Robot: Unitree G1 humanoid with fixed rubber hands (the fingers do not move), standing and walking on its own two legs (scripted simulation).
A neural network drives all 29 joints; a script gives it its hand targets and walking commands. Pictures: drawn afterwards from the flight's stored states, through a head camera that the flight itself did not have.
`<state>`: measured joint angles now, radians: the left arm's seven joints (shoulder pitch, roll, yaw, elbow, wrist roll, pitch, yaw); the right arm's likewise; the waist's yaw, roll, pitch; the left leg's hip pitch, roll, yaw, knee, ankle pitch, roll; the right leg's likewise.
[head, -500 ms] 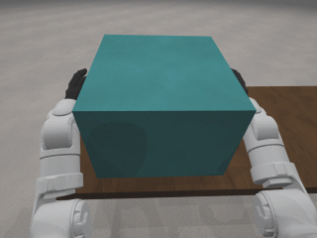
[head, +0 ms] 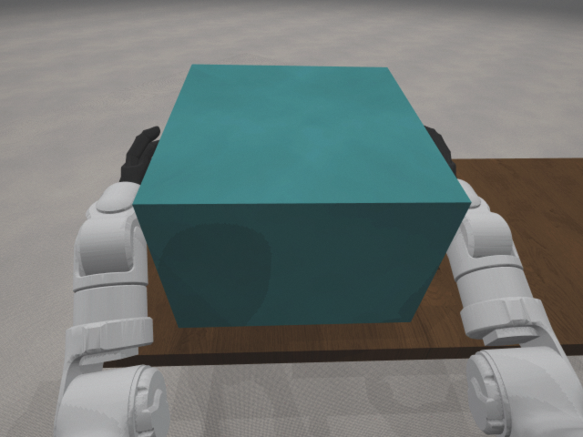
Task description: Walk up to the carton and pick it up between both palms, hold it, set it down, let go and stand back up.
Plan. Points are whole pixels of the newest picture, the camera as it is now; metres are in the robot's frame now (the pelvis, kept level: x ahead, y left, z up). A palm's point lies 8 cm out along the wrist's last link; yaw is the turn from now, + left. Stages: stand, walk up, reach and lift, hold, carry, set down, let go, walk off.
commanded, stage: hold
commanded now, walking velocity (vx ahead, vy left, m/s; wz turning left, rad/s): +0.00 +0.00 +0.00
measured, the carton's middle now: (293, 184) +0.40 -0.01 +0.21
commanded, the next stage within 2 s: none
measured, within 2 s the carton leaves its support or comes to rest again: neither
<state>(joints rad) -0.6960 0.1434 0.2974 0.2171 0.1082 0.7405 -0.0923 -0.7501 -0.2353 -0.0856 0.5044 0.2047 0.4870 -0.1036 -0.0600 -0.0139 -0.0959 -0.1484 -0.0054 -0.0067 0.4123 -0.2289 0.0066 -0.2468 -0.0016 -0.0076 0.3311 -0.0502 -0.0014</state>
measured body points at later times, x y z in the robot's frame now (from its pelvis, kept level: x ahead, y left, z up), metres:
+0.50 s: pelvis +0.00 +0.00 +0.00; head -0.05 +0.01 +0.45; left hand +0.39 +0.18 +0.23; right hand +0.39 -0.20 +0.22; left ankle +0.00 +0.12 -0.74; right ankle +0.08 -0.12 -0.74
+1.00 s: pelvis +0.00 +0.00 +0.00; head -0.05 +0.01 +0.45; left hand +0.39 +0.18 +0.23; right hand +0.39 -0.20 +0.22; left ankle +0.00 +0.12 -0.74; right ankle +0.08 -0.12 -0.74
